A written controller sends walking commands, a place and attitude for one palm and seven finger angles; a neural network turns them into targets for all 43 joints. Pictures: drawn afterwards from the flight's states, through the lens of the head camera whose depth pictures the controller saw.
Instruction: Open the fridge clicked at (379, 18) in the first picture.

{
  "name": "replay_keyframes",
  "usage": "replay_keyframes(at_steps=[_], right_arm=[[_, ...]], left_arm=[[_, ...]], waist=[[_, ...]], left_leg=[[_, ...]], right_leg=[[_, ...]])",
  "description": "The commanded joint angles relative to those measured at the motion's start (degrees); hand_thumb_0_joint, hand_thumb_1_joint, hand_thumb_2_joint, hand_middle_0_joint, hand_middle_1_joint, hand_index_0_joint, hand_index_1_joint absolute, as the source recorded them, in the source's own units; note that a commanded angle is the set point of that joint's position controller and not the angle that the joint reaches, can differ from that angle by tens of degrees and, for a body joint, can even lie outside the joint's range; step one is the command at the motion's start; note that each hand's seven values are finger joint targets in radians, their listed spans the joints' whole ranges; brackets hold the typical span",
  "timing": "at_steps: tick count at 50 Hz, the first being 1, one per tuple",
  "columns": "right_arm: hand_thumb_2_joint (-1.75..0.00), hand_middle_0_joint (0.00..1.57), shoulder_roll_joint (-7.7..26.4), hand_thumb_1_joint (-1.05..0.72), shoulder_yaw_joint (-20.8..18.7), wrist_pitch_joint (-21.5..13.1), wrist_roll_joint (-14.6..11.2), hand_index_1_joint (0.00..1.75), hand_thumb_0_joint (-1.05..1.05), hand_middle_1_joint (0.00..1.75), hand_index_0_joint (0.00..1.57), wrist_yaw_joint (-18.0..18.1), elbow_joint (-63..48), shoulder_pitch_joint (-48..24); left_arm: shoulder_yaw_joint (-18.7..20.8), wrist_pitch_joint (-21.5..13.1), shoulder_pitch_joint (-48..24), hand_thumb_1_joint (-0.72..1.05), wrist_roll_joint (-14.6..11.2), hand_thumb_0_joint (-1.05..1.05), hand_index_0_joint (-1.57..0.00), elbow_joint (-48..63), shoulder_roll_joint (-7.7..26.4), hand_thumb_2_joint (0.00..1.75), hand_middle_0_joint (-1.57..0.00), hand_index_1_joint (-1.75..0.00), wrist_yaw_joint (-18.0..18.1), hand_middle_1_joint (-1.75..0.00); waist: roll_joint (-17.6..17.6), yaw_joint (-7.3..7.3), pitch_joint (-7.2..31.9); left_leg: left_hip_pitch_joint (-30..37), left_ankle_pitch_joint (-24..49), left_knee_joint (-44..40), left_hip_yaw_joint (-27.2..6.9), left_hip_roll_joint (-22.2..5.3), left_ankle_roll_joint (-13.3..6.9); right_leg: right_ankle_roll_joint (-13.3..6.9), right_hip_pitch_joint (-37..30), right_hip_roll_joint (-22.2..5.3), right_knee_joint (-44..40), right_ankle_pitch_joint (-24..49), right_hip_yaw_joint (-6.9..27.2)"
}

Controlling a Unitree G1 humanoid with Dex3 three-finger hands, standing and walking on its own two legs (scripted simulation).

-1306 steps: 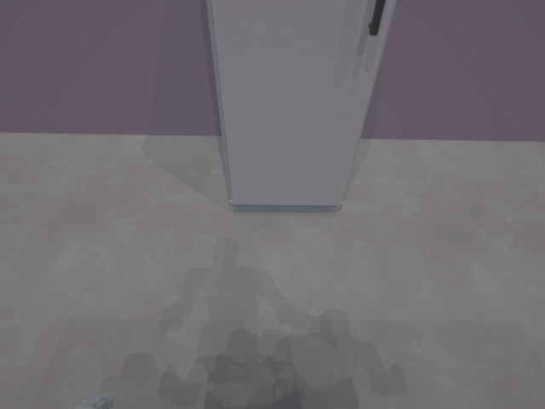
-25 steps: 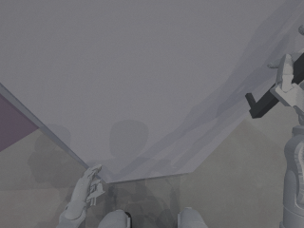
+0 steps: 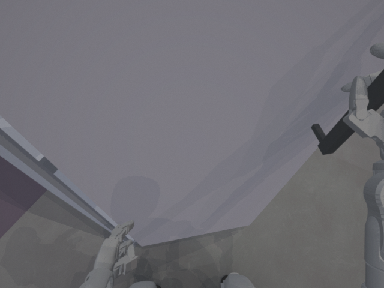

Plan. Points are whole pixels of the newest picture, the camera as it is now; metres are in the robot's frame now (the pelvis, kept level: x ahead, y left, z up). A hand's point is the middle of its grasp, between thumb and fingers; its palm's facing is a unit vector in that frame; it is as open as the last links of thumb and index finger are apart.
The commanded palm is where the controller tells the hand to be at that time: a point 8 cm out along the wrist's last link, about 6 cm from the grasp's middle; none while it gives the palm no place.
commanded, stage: walk backward, drawing the door open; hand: right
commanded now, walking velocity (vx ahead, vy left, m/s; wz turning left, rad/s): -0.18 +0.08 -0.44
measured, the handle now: (374, 76) +0.36 -0.22 +0.26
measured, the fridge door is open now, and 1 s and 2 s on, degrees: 49 80 75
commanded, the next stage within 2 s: stop walking and hold the door back in 0.66 s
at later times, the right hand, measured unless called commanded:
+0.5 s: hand out of the picture +0.19 -0.20 +0.23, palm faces +0.47 +0.86 -0.19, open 6.6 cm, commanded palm +0.14 -0.24 +0.23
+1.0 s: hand out of the picture +0.09 -0.17 +0.24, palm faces +0.61 +0.77 -0.19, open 6.7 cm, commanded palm +0.07 -0.21 +0.22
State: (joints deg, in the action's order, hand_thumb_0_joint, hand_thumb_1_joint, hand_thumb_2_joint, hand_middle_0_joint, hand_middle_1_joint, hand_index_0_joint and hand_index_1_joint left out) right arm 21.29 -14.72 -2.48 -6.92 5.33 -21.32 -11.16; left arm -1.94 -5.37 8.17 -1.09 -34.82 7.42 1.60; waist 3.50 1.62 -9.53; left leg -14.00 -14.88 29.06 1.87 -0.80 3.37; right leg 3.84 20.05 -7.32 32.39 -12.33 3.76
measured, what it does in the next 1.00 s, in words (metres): walks backwards, turning right: left foot, then right foot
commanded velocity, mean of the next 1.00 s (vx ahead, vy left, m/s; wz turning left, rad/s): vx -0.08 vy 0.06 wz -0.34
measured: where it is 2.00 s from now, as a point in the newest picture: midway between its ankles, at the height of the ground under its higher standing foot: outside the picture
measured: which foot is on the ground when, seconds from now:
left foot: up 0.00-0.00, down 0.02-0.24, up 0.26-0.58, down 0.60-1.00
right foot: down 0.00-0.02, up 0.04-0.22, down 0.24-0.60, up 0.62-0.86, down 0.88-1.00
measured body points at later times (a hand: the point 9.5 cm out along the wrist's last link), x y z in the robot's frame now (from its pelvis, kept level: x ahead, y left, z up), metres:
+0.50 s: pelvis -0.08 +0.07 +0.01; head -0.02 +0.05 +0.45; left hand +0.14 +0.24 -0.09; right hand +0.16 -0.24 +0.24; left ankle -0.05 +0.23 -0.68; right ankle -0.02 -0.05 -0.73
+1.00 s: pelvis -0.17 +0.14 +0.00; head -0.15 +0.13 +0.45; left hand +0.09 +0.31 -0.09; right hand +0.05 -0.20 +0.24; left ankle -0.10 +0.26 -0.70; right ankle -0.18 +0.04 -0.73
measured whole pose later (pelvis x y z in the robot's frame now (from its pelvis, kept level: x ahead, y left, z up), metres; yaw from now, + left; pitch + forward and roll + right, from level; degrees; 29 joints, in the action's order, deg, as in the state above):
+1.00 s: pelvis -0.17 +0.14 +0.00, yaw -24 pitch -2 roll +1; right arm 19.0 -7.4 -6.5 -1.0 7.7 -1.1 -22.2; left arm 0.3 -3.4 9.5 -1.5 -38.6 14.3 4.5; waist 0.9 1.0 -5.2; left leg -20.3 -24.5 45.9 1.5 -1.1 2.2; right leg -2.0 15.3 -0.3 31.5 -14.1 -0.6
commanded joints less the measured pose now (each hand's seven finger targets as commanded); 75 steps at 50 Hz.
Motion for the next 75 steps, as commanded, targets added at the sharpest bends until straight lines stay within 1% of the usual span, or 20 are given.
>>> replay_keyframes(at_steps=[1, 4, 10, 11, 12, 13, 14, 19, 27, 30, 31, 36, 42, 45, 54, 58, 62, 70, 73, 75], right_arm=[[-0.90, 0.45, 17.3, -0.90, -12.1, -7.4, 2.2, 1.40, 0.00, 1.40, 0.45, 1.5, -13.3, -15.9], [-0.90, 0.45, 16.0, -0.90, -13.9, -7.0, 1.4, 1.40, 0.00, 1.40, 0.45, 2.5, -16.4, -11.8], [-0.90, 0.45, 12.2, -0.90, -10.6, -8.5, 1.3, 1.40, 0.00, 1.40, 0.45, 2.7, -16.6, -10.2], [-0.90, 0.45, 11.6, -0.90, -9.4, -8.8, 0.9, 1.40, 0.00, 1.40, 0.45, 2.5, -17.9, -12.0], [-0.90, 0.45, 10.8, -0.90, -8.2, -9.4, 0.1, 1.40, 0.00, 1.40, 0.45, 2.3, -19.4, -13.5], [-0.90, 0.45, 10.7, -0.90, -7.8, -9.6, 1.5, 1.40, 0.00, 1.40, 0.45, 1.4, -17.1, -15.1], [-0.90, 0.45, 13.7, -0.90, -9.0, -10.4, 1.7, 1.40, 0.00, 1.40, 0.45, 1.2, -22.1, -20.7], [-0.90, 0.45, 11.9, -0.90, -7.9, -8.4, 2.0, 1.40, 0.00, 1.40, 0.45, 1.6, -16.3, -17.1], [-0.90, 0.45, 14.2, -0.90, -10.7, -8.6, 0.5, 1.40, 0.00, 1.40, 0.45, 2.0, -12.0, -17.4], [-0.90, 0.45, 21.1, -0.90, -14.1, -8.5, 1.3, 1.40, 0.00, 1.40, 0.45, 2.3, -9.6, -17.0], [-0.90, 0.45, 20.6, -0.90, -16.2, -8.5, 1.1, 1.40, 0.00, 1.40, 0.45, 2.8, -8.1, -15.2], [-0.90, 0.45, 17.0, -0.90, -16.1, -9.9, 2.2, 1.40, 0.00, 1.40, 0.45, 3.6, -12.2, -6.9], [-0.90, 0.45, 9.8, -0.90, -5.2, -8.6, 2.8, 1.40, 0.00, 1.40, 0.45, 3.7, -2.6, -18.5], [-0.90, 0.45, 4.1, -0.90, 3.9, -7.9, 2.8, 1.40, 0.00, 1.40, 0.45, 2.8, 4.3, -27.3], [-0.90, 0.45, 9.5, -0.90, 4.2, -5.2, 4.2, 1.40, 0.00, 1.40, 0.45, 0.9, 31.3, -49.8], [-0.90, 0.45, 19.0, -0.90, -3.6, -5.3, 4.4, 1.40, 0.00, 1.40, 0.45, 0.9, 42.9, -52.8], [-0.90, 0.45, 19.4, -0.90, -4.2, -7.5, 5.0, 1.40, 0.00, 1.40, 0.45, 0.0, 53.1, -57.6], [-0.90, 0.45, 16.2, -0.90, -2.8, -10.2, 4.5, 1.40, 0.00, 1.40, 0.45, -1.2, 54.4, -56.9], [-0.90, 0.45, 10.4, -0.90, 0.6, -10.8, 3.2, 1.40, 0.00, 1.40, 0.45, -2.3, 50.2, -56.0], [-0.90, 0.45, 10.5, -0.90, 1.3, -10.9, 3.1, 1.40, 0.00, 1.40, 0.45, -2.3, 44.9, -59.6]], left_arm=[[3.0, -1.6, -5.4, 0.90, -0.2, 0.00, -0.20, 8.1, 8.0, 0.90, -0.20, -0.30, 2.0, -0.30], [3.7, -1.2, -7.9, 0.90, -0.4, 0.00, -0.20, 7.6, 8.8, 0.90, -0.20, -0.30, 2.7, -0.30], [3.1, 1.2, -5.2, 0.90, 0.7, 0.00, -0.20, 7.8, 8.7, 0.90, -0.20, -0.30, 3.8, -0.30], [4.0, 1.0, -4.6, 0.90, 0.5, 0.00, -0.20, 8.6, 10.1, 0.90, -0.20, -0.30, 3.8, -0.30], [4.6, 0.2, -4.7, 0.90, 0.1, 0.00, -0.20, 9.8, 12.9, 0.90, -0.20, -0.30, 3.4, -0.30], [4.0, -0.5, -3.6, 0.90, 0.1, 0.00, -0.20, 8.2, 10.7, 0.90, -0.20, -0.30, 1.7, -0.30], [4.0, -1.6, -4.6, 0.90, 0.2, 0.00, -0.20, 8.0, 10.5, 0.90, -0.20, -0.30, 1.4, -0.30], [5.1, -3.2, -1.8, 0.90, -0.2, 0.00, -0.20, 6.0, 11.8, 0.90, -0.20, -0.30, 2.1, -0.30], [2.9, -3.8, -3.1, 0.90, 0.5, 0.00, -0.20, 6.5, 11.2, 0.90, -0.20, -0.30, 2.8, -0.30], [1.9, -2.2, -5.1, 0.90, 0.2, 0.00, -0.20, 7.7, 8.7, 0.90, -0.20, -0.30, 3.0, -0.30], [3.3, -2.6, -3.5, 0.90, 0.2, 0.00, -0.20, 6.8, 10.5, 0.90, -0.20, -0.30, 2.8, -0.30], [1.5, -1.2, -7.7, 0.90, 0.6, 0.00, -0.20, 7.7, 8.3, 0.90, -0.20, -0.30, 3.8, -0.30], [3.3, -0.7, -2.5, 0.90, 0.6, 0.00, -0.20, 5.7, 11.1, 0.90, -0.20, -0.30, 4.2, -0.30], [2.8, -0.7, -2.6, 0.90, -0.6, 0.00, -0.20, 6.2, 12.4, 0.90, -0.20, -0.30, 3.0, -0.30], [2.4, 1.5, -2.5, 0.90, -0.8, 0.00, -0.20, 1.9, 13.6, 0.90, -0.20, -0.30, 3.9, -0.30], [3.3, 2.0, -2.2, 0.90, 0.3, 0.00, -0.20, 1.5, 13.3, 0.90, -0.20, -0.30, 4.6, -0.30], [2.6, 1.3, -0.2, 0.90, 0.5, 0.00, -0.20, -1.4, 13.2, 0.90, -0.20, -0.30, 5.4, -0.30], [3.8, 0.2, 2.9, 0.90, -0.1, 0.00, -0.20, -1.4, 14.5, 0.90, -0.20, -0.30, 5.5, -0.30], [4.5, 0.8, 2.1, 0.90, -1.4, 0.00, -0.20, 1.5, 16.0, 0.90, -0.20, -0.30, 4.2, -0.30], [3.2, 1.0, 0.5, 0.90, -1.3, 0.00, -0.20, 2.0, 13.7, 0.90, -0.20, -0.30, 4.5, -0.30]], waist=[[-15.4, -1.36, 23.8], [-18.7, -0.94, 23.2], [-8.5, -3.06, 24.7], [-2.3, -3.78, 25.6], [15.3, -2.40, 26.2], [11.7, -1.09, 26.7], [14.4, -2.47, 28.2], [11.1, -2.26, 25.7], [10.5, -0.68, 25.8], [-14.6, -0.91, 20.7], [-17.7, -0.24, 22.3], [-12.5, -0.55, 22.0], [-9.4, -2.39, 24.9], [10.9, -1.53, 24.8], [6.2, -0.91, 20.9], [-20.9, 0.31, 16.5], [-13.9, -0.62, 18.3], [-13.4, -1.54, 21.1], [0.3, -0.74, 21.6], [6.3, -1.62, 19.4]], left_leg=[[10.7, 39.9, -8.7, -10.6, -18.9, -8.5], [12.7, 41.8, -3.3, -8.1, -21.9, -14.2], [5.7, 28.6, 5.8, 5.3, -14.1, -6.5], [-1.8, 18.6, 12.6, 5.8, -10.5, -3.5], [-13.2, -10.8, 23.9, 5.2, -1.9, 0.7], [-13.5, -21.8, 29.4, -2.0, -0.4, -0.6], [-15.9, -21.8, 33.6, -4.3, -0.2, -0.7], [-10.8, -11.0, 26.1, -2.0, 1.6, -0.5], [10.4, -1.9, -4.1, 0.2, 3.1, -1.6], [6.4, 19.5, -14.9, -22.4, -18.9, -10.9], [5.6, 23.5, -12.8, -20.2, -22.1, -13.1], [12.5, 41.2, -2.9, -3.8, -17.4, -11.2], [7.2, 31.0, 3.0, -3.7, -14.3, -6.1], [-8.3, -13.3, 15.9, -0.7, -0.9, -0.6], [9.5, -6.5, 0.8, 2.1, 1.3, -2.1], [6.2, -24.6, -20.2, -32.0, -20.9, -12.7], [6.6, -12.0, -13.5, -16.7, -16.5, -10.0], [0.1, -8.4, -6.9, -4.9, -9.8, -6.5], [-3.3, -5.2, 6.4, 1.7, 1.2, -2.3], [-3.9, -10.8, 12.0, 0.2, 1.1, -2.2]], right_leg=[[-1.6, 4.2, 7.7, 22.9, -19.9, -4.4], [-1.2, 10.1, 5.5, 35.5, -22.7, -2.1], [-1.8, -7.5, 5.8, -2.1, -2.7, -9.8], [-4.1, -15.3, 0.0, -7.8, 9.1, -2.1], [-12.3, -21.1, -16.2, -12.0, 39.4, 20.8], [-15.8, -20.8, -19.8, -11.5, 43.4, 24.7], [-16.0, -21.6, -19.1, -12.0, 38.9, 28.1], [-12.1, -19.7, -9.7, -9.2, 29.7, 9.3], [-8.7, -9.6, -5.4, -8.2, 13.4, 5.8], [-0.8, 3.8, 9.1, 16.8, -16.6, -3.9], [-1.3, 6.2, 9.6, 28.9, -18.5, 0.4], [-1.7, 6.3, 7.6, 21.9, -17.5, -4.2], [-3.1, -10.3, 6.3, -7.3, 2.4, -6.2], [-13.3, -20.6, -13.0, -9.4, 40.5, 15.3], [-9.6, 0.1, -2.7, -13.0, -22.6, 3.8], [-3.7, 14.8, 7.7, 25.4, -15.4, -1.0], [-3.1, 12.7, 5.8, 24.0, -10.0, -2.0], [-4.2, -12.4, 6.6, -8.1, -1.6, -10.2], [-10.2, -12.2, -8.0, -13.8, 1.8, 9.0], [-13.5, -8.1, -12.1, -16.8, -1.2, 12.5]])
